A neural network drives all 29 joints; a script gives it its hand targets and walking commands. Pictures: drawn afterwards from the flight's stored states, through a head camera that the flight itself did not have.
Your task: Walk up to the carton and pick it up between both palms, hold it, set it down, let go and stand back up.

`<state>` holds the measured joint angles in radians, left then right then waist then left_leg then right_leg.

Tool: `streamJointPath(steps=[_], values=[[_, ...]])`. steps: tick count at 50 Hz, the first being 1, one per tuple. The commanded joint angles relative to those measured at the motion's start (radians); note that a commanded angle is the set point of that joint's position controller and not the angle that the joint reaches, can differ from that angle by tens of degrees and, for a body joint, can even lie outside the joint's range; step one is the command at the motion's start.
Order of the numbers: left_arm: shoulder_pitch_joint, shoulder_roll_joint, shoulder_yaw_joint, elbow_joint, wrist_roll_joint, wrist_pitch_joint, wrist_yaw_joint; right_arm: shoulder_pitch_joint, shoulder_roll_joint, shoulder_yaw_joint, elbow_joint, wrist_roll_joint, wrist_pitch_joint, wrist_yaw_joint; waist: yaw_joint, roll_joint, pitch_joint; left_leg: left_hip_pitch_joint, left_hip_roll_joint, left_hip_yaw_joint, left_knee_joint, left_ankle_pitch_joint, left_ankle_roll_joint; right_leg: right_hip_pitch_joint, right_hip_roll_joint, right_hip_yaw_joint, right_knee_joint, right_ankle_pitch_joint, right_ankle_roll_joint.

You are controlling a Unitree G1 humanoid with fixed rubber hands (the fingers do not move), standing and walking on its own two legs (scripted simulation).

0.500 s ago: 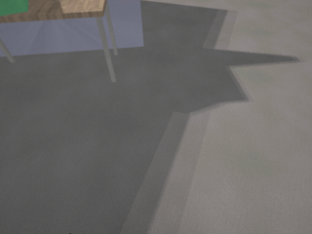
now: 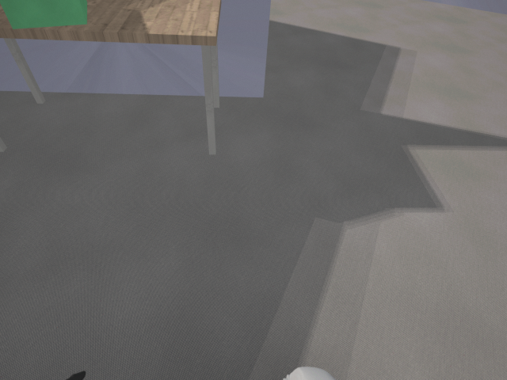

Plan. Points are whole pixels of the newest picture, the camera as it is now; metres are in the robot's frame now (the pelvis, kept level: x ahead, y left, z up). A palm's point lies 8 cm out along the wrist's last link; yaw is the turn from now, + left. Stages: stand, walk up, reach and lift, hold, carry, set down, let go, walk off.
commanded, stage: walk up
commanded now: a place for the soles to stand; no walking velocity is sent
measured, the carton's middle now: out of the picture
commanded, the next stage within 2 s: none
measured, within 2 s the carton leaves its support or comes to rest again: neither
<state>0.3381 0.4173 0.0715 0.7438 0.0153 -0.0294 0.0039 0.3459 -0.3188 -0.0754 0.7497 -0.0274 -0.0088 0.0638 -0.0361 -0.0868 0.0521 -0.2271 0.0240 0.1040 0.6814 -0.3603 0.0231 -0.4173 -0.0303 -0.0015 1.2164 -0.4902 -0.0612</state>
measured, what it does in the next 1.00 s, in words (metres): walks ahead: right foot, then left foot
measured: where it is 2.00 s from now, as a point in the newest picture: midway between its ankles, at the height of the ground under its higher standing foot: (156, 237)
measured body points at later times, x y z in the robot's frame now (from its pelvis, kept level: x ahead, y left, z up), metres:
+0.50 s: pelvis +0.26 +0.05 -0.01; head +0.28 +0.02 +0.44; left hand +0.32 +0.37 -0.07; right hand +0.41 -0.25 -0.11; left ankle +0.29 +0.19 -0.63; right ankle +0.32 -0.09 -0.72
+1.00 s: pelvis +0.50 +0.21 +0.00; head +0.52 +0.22 +0.45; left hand +0.61 +0.52 -0.09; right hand +0.57 -0.11 -0.08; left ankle +0.48 +0.30 -0.72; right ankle +0.56 +0.08 -0.66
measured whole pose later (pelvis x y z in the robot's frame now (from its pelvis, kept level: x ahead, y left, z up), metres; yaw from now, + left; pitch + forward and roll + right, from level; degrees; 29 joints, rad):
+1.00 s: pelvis +0.50 +0.21 +0.00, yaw +5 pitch -4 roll +0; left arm 0.32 0.43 0.03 0.60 0.00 -0.02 0.03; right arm 0.39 -0.38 -0.06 0.63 -0.03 0.02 0.04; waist -0.08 -0.04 0.11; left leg -0.20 0.02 0.10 0.65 -0.38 0.03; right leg -0.53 -0.02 0.01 1.09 -0.45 -0.03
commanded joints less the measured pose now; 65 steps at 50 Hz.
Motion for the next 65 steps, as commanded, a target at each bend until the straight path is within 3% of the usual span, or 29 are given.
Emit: streamJointPath(steps=[1,7,10,12,13,14,15,16,17,19,21,26,29,32,34,35,36,37,38,43,48,51,55,56,57,58,59,62,65], values=[[-0.011,0.176,0.054,-0.131,0.01,-0.022,-0.004,-0.065,-0.287,-0.084,-0.129,-0.015,-0.037,-0.028,0.007,0.199,0.13,-0.018,0.285,-0.375,-0.492,-0.178,0.205,-0.206,-0.08,0.068,-0.235,0.16,0.017],[-0.105,0.123,0.034,-0.179,0.004,-0.03,-0.007,-0.002,-0.288,-0.074,-0.118,-0.017,-0.034,-0.012,-0.01,0.151,0.126,0.013,0.196,-0.161,-0.428,0.063,0.144,-0.056,-0.038,-0.081,-0.525,0.393,0.024],[0.008,0.13,0.051,-0.15,0.021,-0.024,0.016,0.012,-0.295,-0.067,-0.118,-0.008,-0.02,-0.011,0.054,0.101,0.033,-0.035,0.171,-0.084,-0.231,0.3,0.099,0.211,0.036,-0.15,-0.586,0.412,0.012],[0.23,0.2,0.089,-0.091,0.032,-0.028,0.05,0.033,-0.259,-0.044,-0.126,-0.006,-0.013,-0.012,0.174,-0.024,-0.143,-0.143,0.09,0.004,0.194,0.424,0.05,0.543,0.038,-0.141,-0.61,0.344,-0.038],[0.348,0.274,0.118,-0.086,0.04,-0.022,0.066,0.071,-0.226,-0.028,-0.147,-0.006,-0.012,-0.018,0.23,-0.148,-0.256,-0.294,0.027,0.014,0.554,0.221,0.003,0.67,-0.205,0.249,-0.699,0.039,-0.156],[0.346,0.339,0.131,-0.136,0.042,-0.017,0.081,0.115,-0.234,-0.03,-0.184,-0.011,-0.005,-0.022,0.197,-0.216,-0.295,-0.484,-0.079,-0.096,0.733,-0.311,-0.029,0.748,-0.5,0.832,-0.867,-0.153,-0.287],[0.26,0.344,0.128,-0.182,0.046,-0.016,0.1,0.062,-0.346,-0.064,-0.209,-0.035,0.016,-0.028,0.172,-0.019,-0.187,-0.552,-0.007,-0.241,0.826,-0.239,-0.033,0.661,-0.523,0.899,-0.946,-0.277,-0.316],[0.206,0.316,0.113,-0.203,0.047,-0.032,0.111,0.029,-0.346,-0.077,-0.232,-0.022,0.023,-0.024,0.144,-0.009,-0.15,-0.584,0.002,-0.278,0.884,-0.212,-0.044,0.618,-0.513,0.863,-0.944,-0.17,-0.329],[0.183,0.279,0.094,-0.198,0.048,-0.045,0.109,-0.021,-0.327,-0.074,-0.229,-0.03,0.014,-0.021,0.129,0.093,-0.098,-0.575,0.006,-0.294,0.845,-0.173,-0.034,0.538,-0.451,0.688,-0.916,0.004,-0.286],[0.144,0.286,0.083,-0.195,0.045,-0.056,0.098,-0.014,-0.275,-0.069,-0.228,-0.019,0.005,-0.002,0.083,0.083,-0.07,-0.452,0.042,-0.272,0.721,-0.068,-0.001,0.356,-0.358,0.386,-0.872,0.253,-0.209],[0.07,0.285,0.073,-0.211,0.04,-0.07,0.085,0.009,-0.249,-0.067,-0.236,-0.01,0.023,0.02,0.033,0.054,-0.03,-0.393,0.057,-0.281,0.639,-0.025,-0.017,0.204,-0.339,0.238,-0.905,0.228,-0.197],[-0.061,0.313,0.081,-0.26,0.046,-0.098,0.072,-0.041,-0.24,-0.062,-0.277,0.0,0.055,0.074,-0.017,-0.064,0.103,-0.336,0.141,-0.224,0.345,0.131,-0.038,-0.007,-0.323,0.055,-1.014,-0.075,-0.156],[-0.063,0.314,0.079,-0.265,0.039,-0.101,0.063,-0.083,-0.235,-0.066,-0.273,0.005,0.044,0.088,-0.01,-0.092,0.115,-0.156,0.139,-0.154,0.145,0.238,-0.027,-0.071,-0.275,-0.073,-1.0,-0.087,-0.095],[-0.024,0.319,0.083,-0.249,0.043,-0.086,0.058,-0.112,-0.261,-0.078,-0.267,0.002,0.038,0.08,-0.002,-0.055,0.109,-0.04,0.108,-0.083,0.095,0.179,-0.011,-0.069,-0.307,-0.103,-0.946,-0.123,-0.093],[0.005,0.297,0.077,-0.24,0.045,-0.06,0.053,0.002,-0.304,-0.098,-0.222,-0.002,0.025,0.064,-0.047,0.069,0.048,0.124,0.071,-0.072,0.02,0.065,0.012,-0.068,-0.271,-0.182,-0.684,-0.108,-0.068],[0.068,0.246,0.062,-0.234,0.042,-0.047,0.043,0.111,-0.36,-0.121,-0.176,-0.007,0.013,0.045,-0.091,0.235,-0.029,0.265,0.002,-0.088,-0.014,-0.063,0.037,-0.099,-0.202,-0.218,-0.37,-0.037,-0.034],[0.133,0.154,0.036,-0.249,0.016,-0.041,0.025,0.17,-0.453,-0.144,-0.166,-0.026,0.005,0.019,-0.117,0.494,-0.05,0.296,0.144,-0.376,-0.178,-0.249,0.09,-0.228,-0.108,-0.259,-0.018,-0.082,0.022],[0.086,0.148,0.036,-0.307,-0.021,-0.037,0.023,0.126,-0.468,-0.128,-0.203,-0.012,-0.008,0.006,-0.085,0.531,-0.041,0.273,0.245,-0.763,-0.363,-0.204,0.168,-0.362,-0.007,-0.072,0.11,-0.149,0.048],[0.021,0.226,0.059,-0.337,-0.021,-0.027,0.036,0.111,-0.451,-0.132,-0.227,0.011,-0.005,0.0,-0.1,0.428,-0.045,0.249,0.338,-0.871,-0.447,-0.177,0.267,-0.384,0.014,0.023,0.165,-0.132,0.033],[0.101,0.23,0.06,-0.223,-0.023,-0.02,0.039,-0.013,-0.37,-0.097,-0.228,0.004,-0.008,-0.047,-0.001,0.335,-0.04,0.11,0.27,-0.444,-0.254,0.308,0.199,-0.205,-0.054,0.131,0.042,0.019,0.014],[-0.01,0.177,0.037,-0.234,-0.01,-0.018,0.036,0.039,-0.294,-0.065,-0.234,-0.014,-0.015,-0.036,-0.044,0.231,0.04,0.127,0.277,-0.314,-0.308,0.475,0.197,-0.228,-0.024,0.052,-0.267,0.098,0.045],[-0.027,0.138,0.023,-0.228,-0.011,-0.027,0.037,0.019,-0.289,-0.055,-0.235,-0.019,-0.007,-0.027,-0.037,0.243,0.043,0.093,0.215,-0.17,-0.251,0.528,0.152,-0.111,-0.006,-0.061,-0.467,0.238,0.044],[0.171,0.2,0.066,-0.151,0.004,-0.022,0.065,0.031,-0.248,-0.031,-0.229,-0.011,0.007,-0.013,0.095,0.066,-0.113,-0.109,0.118,-0.035,0.081,0.389,0.054,0.421,0.067,-0.145,-0.625,0.423,0.006],[0.249,0.246,0.092,-0.145,0.013,-0.015,0.077,0.051,-0.232,-0.02,-0.232,-0.014,0.006,-0.013,0.145,0.032,-0.179,-0.234,0.088,-0.019,0.264,0.324,0.022,0.552,-0.039,0.032,-0.614,0.288,-0.057],[0.321,0.294,0.118,-0.164,0.029,-0.012,0.086,0.072,-0.224,-0.017,-0.258,-0.016,0.007,-0.019,0.182,-0.125,-0.245,-0.415,0.018,-0.014,0.556,-0.107,-0.019,0.653,-0.315,0.501,-0.732,0.037,-0.197],[0.272,0.332,0.123,-0.223,0.032,-0.011,0.1,0.116,-0.306,-0.044,-0.271,-0.036,0.025,-0.026,0.147,-0.047,-0.235,-0.477,-0.008,-0.131,0.674,-0.279,-0.025,0.594,-0.478,0.847,-0.9,-0.28,-0.264],[0.226,0.323,0.113,-0.253,0.03,-0.009,0.116,0.067,-0.382,-0.074,-0.286,-0.045,0.049,-0.019,0.142,0.091,-0.131,-0.529,0.025,-0.18,0.747,-0.237,-0.027,0.52,-0.478,0.832,-0.966,-0.455,-0.283],[0.119,0.299,0.086,-0.256,0.034,-0.033,0.118,0.017,-0.335,-0.088,-0.312,-0.032,0.057,0.003,0.075,0.081,-0.016,-0.479,0.061,-0.217,0.734,-0.162,-0.015,0.275,-0.37,0.559,-0.925,-0.202,-0.227],[0.019,0.317,0.076,-0.276,0.029,-0.047,0.097,0.04,-0.291,-0.08,-0.298,-0.024,0.065,0.022,0.012,0.019,0.015,-0.385,0.094,-0.217,0.626,-0.079,-0.015,0.071,-0.32,0.322,-0.949,-0.154,-0.195]])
